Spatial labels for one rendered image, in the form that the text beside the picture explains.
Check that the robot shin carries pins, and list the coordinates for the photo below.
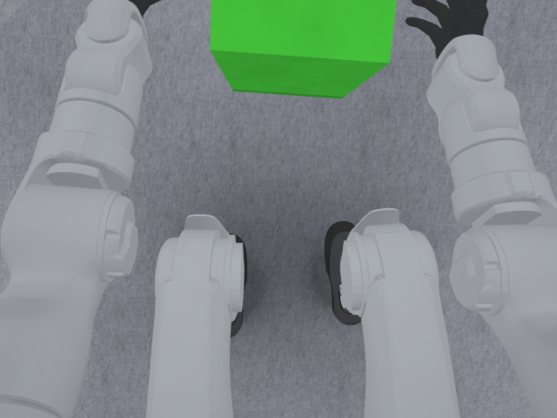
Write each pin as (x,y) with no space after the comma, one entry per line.
(391,216)
(167,252)

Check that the carton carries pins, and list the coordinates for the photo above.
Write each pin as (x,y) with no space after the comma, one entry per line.
(311,48)

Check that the left robot hand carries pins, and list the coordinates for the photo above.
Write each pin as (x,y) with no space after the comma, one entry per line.
(143,5)

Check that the robot left forearm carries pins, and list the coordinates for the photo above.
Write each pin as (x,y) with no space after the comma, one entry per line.
(96,113)

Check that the robot left upper arm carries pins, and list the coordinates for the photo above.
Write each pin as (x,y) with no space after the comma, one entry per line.
(63,244)

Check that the left robot shin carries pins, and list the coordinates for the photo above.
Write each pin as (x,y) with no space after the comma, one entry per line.
(167,252)

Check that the right robot hand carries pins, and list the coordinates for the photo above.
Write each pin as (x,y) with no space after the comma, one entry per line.
(465,17)

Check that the robot right forearm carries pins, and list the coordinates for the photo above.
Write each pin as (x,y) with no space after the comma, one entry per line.
(495,182)

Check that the robot right upper arm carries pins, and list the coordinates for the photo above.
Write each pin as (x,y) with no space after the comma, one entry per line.
(508,274)

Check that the right robot shin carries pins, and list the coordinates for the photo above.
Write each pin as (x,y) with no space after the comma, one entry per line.
(391,216)

